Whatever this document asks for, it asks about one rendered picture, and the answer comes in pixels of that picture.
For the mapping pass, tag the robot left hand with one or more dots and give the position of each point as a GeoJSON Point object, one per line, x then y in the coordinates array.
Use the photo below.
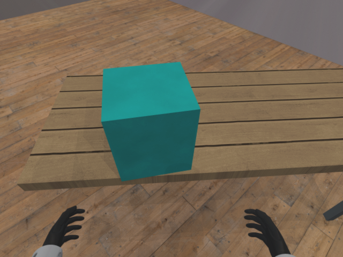
{"type": "Point", "coordinates": [56, 235]}

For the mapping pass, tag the carton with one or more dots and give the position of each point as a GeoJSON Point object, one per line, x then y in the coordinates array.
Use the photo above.
{"type": "Point", "coordinates": [150, 117]}

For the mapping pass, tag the robot left forearm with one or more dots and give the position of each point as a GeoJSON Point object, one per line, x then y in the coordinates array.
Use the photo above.
{"type": "Point", "coordinates": [48, 251]}

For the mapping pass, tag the table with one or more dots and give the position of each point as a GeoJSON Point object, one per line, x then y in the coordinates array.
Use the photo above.
{"type": "Point", "coordinates": [253, 123]}

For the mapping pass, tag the robot right hand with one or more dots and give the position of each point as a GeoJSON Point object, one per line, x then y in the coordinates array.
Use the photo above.
{"type": "Point", "coordinates": [271, 236]}

